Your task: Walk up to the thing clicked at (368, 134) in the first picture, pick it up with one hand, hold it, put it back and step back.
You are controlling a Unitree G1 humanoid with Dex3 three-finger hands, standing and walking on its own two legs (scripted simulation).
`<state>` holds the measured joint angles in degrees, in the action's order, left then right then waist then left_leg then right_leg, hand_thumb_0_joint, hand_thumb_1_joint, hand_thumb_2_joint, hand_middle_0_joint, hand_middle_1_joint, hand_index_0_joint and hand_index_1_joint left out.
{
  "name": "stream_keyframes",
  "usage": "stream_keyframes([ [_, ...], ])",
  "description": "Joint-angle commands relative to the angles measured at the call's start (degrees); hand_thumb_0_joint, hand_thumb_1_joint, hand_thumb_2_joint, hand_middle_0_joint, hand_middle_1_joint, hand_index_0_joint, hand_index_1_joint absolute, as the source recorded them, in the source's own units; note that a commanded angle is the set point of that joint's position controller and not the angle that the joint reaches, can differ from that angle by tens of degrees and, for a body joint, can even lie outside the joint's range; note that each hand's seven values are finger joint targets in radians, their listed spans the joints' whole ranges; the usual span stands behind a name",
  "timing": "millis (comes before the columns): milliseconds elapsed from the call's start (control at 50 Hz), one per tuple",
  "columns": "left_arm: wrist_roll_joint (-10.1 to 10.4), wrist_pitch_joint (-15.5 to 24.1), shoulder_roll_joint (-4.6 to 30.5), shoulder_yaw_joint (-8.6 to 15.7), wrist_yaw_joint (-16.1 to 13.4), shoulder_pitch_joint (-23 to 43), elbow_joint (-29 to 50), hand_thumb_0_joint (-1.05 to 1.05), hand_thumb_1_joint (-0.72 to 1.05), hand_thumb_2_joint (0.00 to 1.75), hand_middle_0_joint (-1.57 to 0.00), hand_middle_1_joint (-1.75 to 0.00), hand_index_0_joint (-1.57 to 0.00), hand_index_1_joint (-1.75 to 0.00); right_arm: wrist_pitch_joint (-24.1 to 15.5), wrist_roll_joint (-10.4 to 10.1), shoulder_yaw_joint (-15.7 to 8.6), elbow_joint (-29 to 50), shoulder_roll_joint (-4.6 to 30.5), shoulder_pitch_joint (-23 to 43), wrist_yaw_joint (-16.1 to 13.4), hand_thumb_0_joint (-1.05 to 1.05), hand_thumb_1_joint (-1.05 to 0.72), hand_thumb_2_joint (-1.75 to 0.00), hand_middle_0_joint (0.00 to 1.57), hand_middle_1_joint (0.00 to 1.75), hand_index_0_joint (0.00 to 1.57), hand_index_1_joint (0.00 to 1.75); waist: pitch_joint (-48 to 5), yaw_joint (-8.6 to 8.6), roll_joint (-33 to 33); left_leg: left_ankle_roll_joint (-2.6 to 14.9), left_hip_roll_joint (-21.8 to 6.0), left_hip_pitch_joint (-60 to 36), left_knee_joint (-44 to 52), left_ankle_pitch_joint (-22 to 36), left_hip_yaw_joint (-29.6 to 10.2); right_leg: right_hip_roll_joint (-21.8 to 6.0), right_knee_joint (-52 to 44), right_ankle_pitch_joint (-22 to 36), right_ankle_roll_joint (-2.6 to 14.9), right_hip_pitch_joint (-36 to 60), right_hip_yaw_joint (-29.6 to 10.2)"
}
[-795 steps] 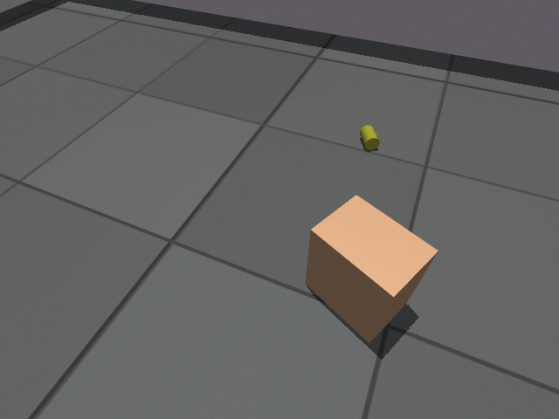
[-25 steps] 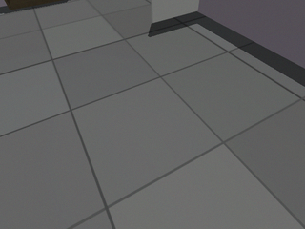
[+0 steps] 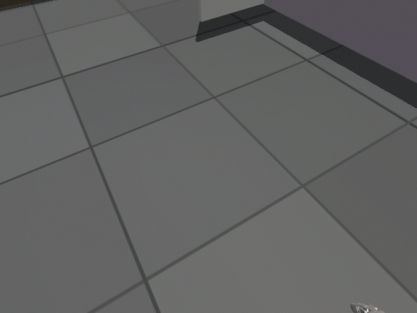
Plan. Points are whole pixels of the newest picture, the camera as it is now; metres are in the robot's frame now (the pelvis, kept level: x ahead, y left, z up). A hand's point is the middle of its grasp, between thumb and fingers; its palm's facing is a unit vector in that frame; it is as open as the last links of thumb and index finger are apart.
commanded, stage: walk up
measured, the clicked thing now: out of the picture -0.47 -1.38 -0.74
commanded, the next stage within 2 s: none
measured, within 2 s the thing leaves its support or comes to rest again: neither
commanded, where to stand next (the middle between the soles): +0.01 -0.01 m, yaw -119 degrees
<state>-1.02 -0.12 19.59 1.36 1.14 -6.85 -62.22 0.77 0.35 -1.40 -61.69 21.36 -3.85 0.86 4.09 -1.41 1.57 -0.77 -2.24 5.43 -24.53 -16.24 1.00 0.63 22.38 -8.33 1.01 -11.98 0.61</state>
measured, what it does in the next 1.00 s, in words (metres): steps on the spot, turning right: right foot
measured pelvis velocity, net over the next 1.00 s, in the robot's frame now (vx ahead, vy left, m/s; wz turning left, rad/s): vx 0.04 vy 0.02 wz -1.02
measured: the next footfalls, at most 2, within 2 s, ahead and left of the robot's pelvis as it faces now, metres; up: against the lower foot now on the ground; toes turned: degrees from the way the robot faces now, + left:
right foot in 0.66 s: -0.08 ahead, -0.08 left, +0.00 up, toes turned -45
left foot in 1.04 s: +0.22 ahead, -0.02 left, +0.00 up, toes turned -63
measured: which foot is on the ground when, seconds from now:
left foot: down 0.00-0.68, up 0.70-1.00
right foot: down 0.00-0.20, up 0.22-0.64, down 0.66-1.00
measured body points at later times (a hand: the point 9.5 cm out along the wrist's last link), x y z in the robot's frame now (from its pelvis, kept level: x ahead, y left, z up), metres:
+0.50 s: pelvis -0.04 +0.07 +0.00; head +0.00 +0.07 +0.45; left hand +0.20 +0.31 -0.12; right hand -0.12 -0.26 -0.09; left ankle -0.01 +0.14 -0.74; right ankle -0.11 -0.09 -0.69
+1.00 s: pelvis +0.04 +0.02 -0.02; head +0.05 -0.02 +0.43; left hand +0.35 +0.10 -0.11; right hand -0.16 -0.26 -0.12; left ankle +0.20 +0.03 -0.72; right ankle -0.10 -0.05 -0.74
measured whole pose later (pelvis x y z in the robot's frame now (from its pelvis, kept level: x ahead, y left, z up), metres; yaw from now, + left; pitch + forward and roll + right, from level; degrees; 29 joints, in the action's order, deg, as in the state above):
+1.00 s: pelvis +0.04 +0.02 -0.02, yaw -58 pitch -1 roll -1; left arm -2.3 -1.4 21.6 1.9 0.3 -15.9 -38.3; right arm 2.6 0.6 -4.3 -43.0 24.1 -9.4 2.9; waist 6.3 -0.3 3.6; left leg -2.5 -2.4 27.7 -47.5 -19.9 -3.3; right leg 4.5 33.2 -19.9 -1.5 -11.7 -12.9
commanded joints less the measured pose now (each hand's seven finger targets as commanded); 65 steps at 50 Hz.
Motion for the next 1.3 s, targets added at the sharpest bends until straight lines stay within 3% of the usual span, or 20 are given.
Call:
stream_keyframes([
  [0, -1.5, -0.6, 19.2, 6.4, -0.6, -1.6, 8.4, 0.00, 0.90, 0.90, -0.20, -0.30, -0.20, -0.30, -0.3, -1.0, -3.7, 9.1, 9.0, 0.3, -0.4, 0.00, -0.90, -0.90, 0.20, 0.30, 0.20, 0.30, -4.7, 0.48, -14.2, 0.71, 5.3, 14.6, -19.9, -21.0, -3.1, -16.9, -7.7, 19.1, 12.93, 7.5, -30.7],
  [140, -1.4, -2.3, 13.7, 5.3, -0.3, 5.5, 17.9, 0.00, 0.90, 0.90, -0.20, -0.30, -0.20, -0.30, 0.9, 0.8, -6.2, 12.2, 9.6, -8.7, -0.4, 0.00, -0.90, -0.90, 0.20, 0.30, 0.20, 0.30, -11.7, 6.52, -8.0, 1.31, 4.3, -7.4, 0.2, -0.2, -4.3, -4.1, -3.1, 5.4, 2.65, -10.4, -22.0],
  [160, -1.1, -2.4, 11.1, 4.5, -0.2, 5.9, 19.3, 0.00, 0.90, 0.90, -0.20, -0.30, -0.20, -0.30, 0.9, 1.7, -7.3, 12.4, 12.3, -10.4, -1.0, 0.00, -0.90, -0.90, 0.20, 0.30, 0.20, 0.30, -10.0, 8.14, -0.3, 2.56, -1.4, -12.4, 11.2, -4.0, -9.5, 2.0, 2.2, -2.9, -1.18, -18.3, -16.0],
  [180, -1.4, -2.6, 8.3, 4.5, -0.2, 3.0, 19.0, 0.00, 0.90, 0.90, -0.20, -0.30, -0.20, -0.30, 0.8, 2.4, -8.3, 13.9, 16.3, -7.2, -1.3, 0.00, -0.90, -0.90, 0.20, 0.30, 0.20, 0.30, -8.3, 5.79, 15.2, 4.82, -15.5, -10.5, 13.7, -5.0, -24.2, 8.8, 17.6, -17.1, -1.32, -23.1, -10.7],
  [220, -2.3, -3.7, 14.2, 5.9, -0.3, -4.6, 17.6, 0.00, 0.90, 0.90, -0.20, -0.30, -0.20, -0.30, 1.1, 2.4, -9.0, 19.1, 17.0, 4.6, -1.3, 0.00, -0.90, -0.90, 0.20, 0.30, 0.20, 0.30, -4.6, 1.67, 11.0, 13.78, -25.9, 8.1, 18.6, -13.8, -24.6, 1.6, 34.1, -19.9, -2.87, -16.5, -8.8],
  [320, -0.8, -3.6, 13.4, 6.1, 2.3, -8.1, 16.3, 0.00, 0.90, 0.90, -0.20, -0.30, -0.20, -0.30, -1.2, 1.8, -7.5, 19.3, 11.2, 1.9, -1.5, 0.00, -0.90, -0.90, 0.20, 0.30, 0.20, 0.30, -1.2, 0.40, 6.0, 0.94, -10.4, 1.4, 11.5, -0.6, -5.6, 0.7, 35.0, -5.3, -1.80, -19.4, -7.9],
  [460, -0.8, -2.2, 13.3, 4.9, 2.4, -0.9, 21.3, 0.00, 0.90, 0.90, -0.20, -0.30, -0.20, -0.30, -0.5, 2.6, -9.2, 21.2, 15.1, -5.7, 1.9, 0.00, -0.90, -0.90, 0.20, 0.30, 0.20, 0.30, -1.1, 6.95, 10.5, 6.50, -16.5, -4.2, 13.0, -9.3, -1.9, -3.8, 22.2, -11.3, -3.36, -20.8, 1.2],
  [540, -0.9, -0.9, 13.4, 4.6, 2.1, -1.3, 21.6, 0.00, 0.90, 0.90, -0.20, -0.30, -0.20, -0.30, -0.6, 2.6, -9.2, 22.2, 15.2, -7.5, 2.7, 0.00, -0.90, -0.90, 0.20, 0.30, 0.20, 0.30, -2.9, 6.58, 6.1, 7.19, -18.0, -3.9, 7.8, -1.5, 3.5, -4.2, 16.4, -12.5, -1.44, -15.1, 3.3],
  [620, -1.1, 0.4, 14.4, 5.6, 0.8, -12.3, 19.5, 0.00, 0.90, 0.90, -0.20, -0.30, -0.20, -0.30, 0.2, 1.5, -8.9, 23.8, 14.5, -4.8, 3.2, 0.00, -0.90, -0.90, 0.20, 0.30, 0.20, 0.30, -10.1, 0.39, 1.6, 6.29, -15.5, 0.8, -10.8, 12.2, 11.4, -2.1, 5.8, -9.9, 1.26, 2.3, 5.3],
  [660, -1.4, 1.4, 21.0, 7.9, -0.5, -17.5, 19.3, 0.00, 0.90, 0.90, -0.20, -0.30, -0.20, -0.30, 0.3, 0.2, -6.7, 25.2, 9.6, -5.7, 3.7, 0.00, -0.90, -0.90, 0.20, 0.30, 0.20, 0.30, -8.7, -3.20, -16.9, 0.81, -4.0, 26.3, -31.7, -11.7, 13.3, -11.3, -4.2, -10.9, 8.60, 19.7, -19.4],
  [700, -1.2, 1.4, 22.0, 7.6, -1.1, -15.5, 22.1, 0.00, 0.90, 0.90, -0.20, -0.30, -0.20, -0.30, -0.1, 0.1, -6.5, 27.3, 12.2, -1.0, 3.5, 0.00, -0.90, -0.90, 0.20, 0.30, 0.20, 0.30, -3.9, -3.58, -15.7, -2.16, 0.1, 37.2, -37.4, -23.0, -2.1, -21.6, -5.4, -0.1, 17.99, 17.6, -42.8],
  [780, 0.4, 1.0, 17.7, 6.0, -2.7, -5.9, 25.1, 0.00, 0.90, 0.90, -0.20, -0.30, -0.20, -0.30, 0.2, -0.8, -6.8, 22.8, 12.9, -6.5, 3.6, 0.00, -0.90, -0.90, 0.20, 0.30, 0.20, 0.30, -3.7, 3.11, -11.1, -2.94, -2.2, 32.2, -34.6, -10.3, -3.6, -9.9, -1.9, 13.4, 9.21, 14.1, -20.2],
  [940, -1.3, 0.1, 18.4, 6.9, -2.1, -5.0, 30.6, 0.00, 0.90, 0.90, -0.20, -0.30, -0.20, -0.30, 0.1, -0.2, -6.4, 23.7, 12.1, -5.4, 0.9, 0.00, -0.90, -0.90, 0.20, 0.30, 0.20, 0.30, -2.7, 1.93, -11.6, -1.27, 2.5, 13.6, -21.4, -2.2, -2.0, -4.2, 5.0, 20.9, 8.23, -7.7, -20.4],
  [1000, -0.6, -0.3, 16.4, 6.0, -2.1, -0.9, 32.3, 0.00, 0.90, 0.90, -0.20, -0.30, -0.20, -0.30, -1.1, 0.3, -7.3, 21.1, 12.0, -13.0, -0.7, 0.00, -0.90, -0.90, 0.20, 0.30, 0.20, 0.30, -4.4, 6.82, -9.3, -0.54, 2.4, 0.9, -4.7, 10.3, -2.4, -1.1, 13.3, 12.7, 2.89, -12.6, -21.1],
  [1020, -0.2, -0.4, 13.1, 5.2, -2.2, -2.7, 32.8, 0.00, 0.90, 0.90, -0.20, -0.30, -0.20, -0.30, -1.6, 1.3, -8.1, 21.2, 15.6, -15.4, -1.2, 0.00, -0.90, -0.90, 0.20, 0.30, 0.20, 0.30, -6.7, 7.85, 0.1, 1.92, -5.1, -5.3, 0.8, 12.6, -11.9, 4.0, 23.4, 4.0, -0.76, -17.6, -17.7],
  [1040, 0.0, -0.9, 9.2, 4.6, -2.5, -8.6, 32.1, 0.00, 0.90, 0.90, -0.20, -0.30, -0.20, -0.30, -1.6, 1.0, -8.3, 22.9, 19.0, -12.7, -1.5, 0.00, -0.90, -0.90, 0.20, 0.30, 0.20, 0.30, -9.5, 4.11, 15.0, 6.89, -22.7, -6.0, 3.5, 24.6, -28.0, 11.6, 38.4, -27.4, -2.48, -20.8, -9.4],
  [1080, -0.9, -2.3, 14.7, 5.7, -3.0, -17.0, 27.3, 0.00, 0.90, 0.90, -0.20, -0.30, -0.20, -0.30, -1.5, -0.4, -8.7, 25.3, 20.5, -4.0, -1.2, 0.00, -0.90, -0.90, 0.20, 0.30, 0.20, 0.30, -8.5, 0.75, 13.0, 13.07, -28.3, 2.4, 5.4, 18.7, -30.4, 5.6, 50.6, -26.8, -2.43, -16.8, -8.9],
  [1140, -0.4, -3.1, 16.9, 7.1, -0.8, -10.7, 26.4, 0.00, 0.90, 0.90, -0.20, -0.30, -0.20, -0.30, -1.9, 0.8, -7.2, 25.3, 14.3, -3.6, -1.7, 0.00, -0.90, -0.90, 0.20, 0.30, 0.20, 0.30, -4.2, 0.94, 8.5, 6.23, -15.7, 7.0, 5.6, 15.7, -11.9, 1.7, 52.6, -16.7, -2.32, -16.3, -9.0],
  [1180, 0.1, -3.3, 15.7, 6.4, 0.9, -11.5, 27.1, 0.00, 0.90, 0.90, -0.20, -0.30, -0.20, -0.30, -2.3, 0.8, -6.9, 24.4, 14.9, -4.3, -2.1, 0.00, -0.90, -0.90, 0.20, 0.30, 0.20, 0.30, -6.4, 1.38, 11.5, 6.33, -12.4, 1.9, 3.0, 17.0, -4.8, 1.4, 50.4, -12.3, -2.72, -18.6, -6.8],
  [1280, -0.5, -3.3, 14.5, 5.5, 2.4, -7.3, 29.2, 0.00, 0.90, 0.90, -0.20, -0.30, -0.20, -0.30, -2.9, 0.6, -7.5, 24.1, 16.8, -10.7, -2.0, 0.00, -0.90, -0.90, 0.20, 0.30, 0.20, 0.30, -8.3, 4.20, 10.3, 10.60, -17.0, -9.2, 1.1, 18.3, -1.6, -2.4, 36.7, -13.2, -4.78, -23.1, -4.5],
])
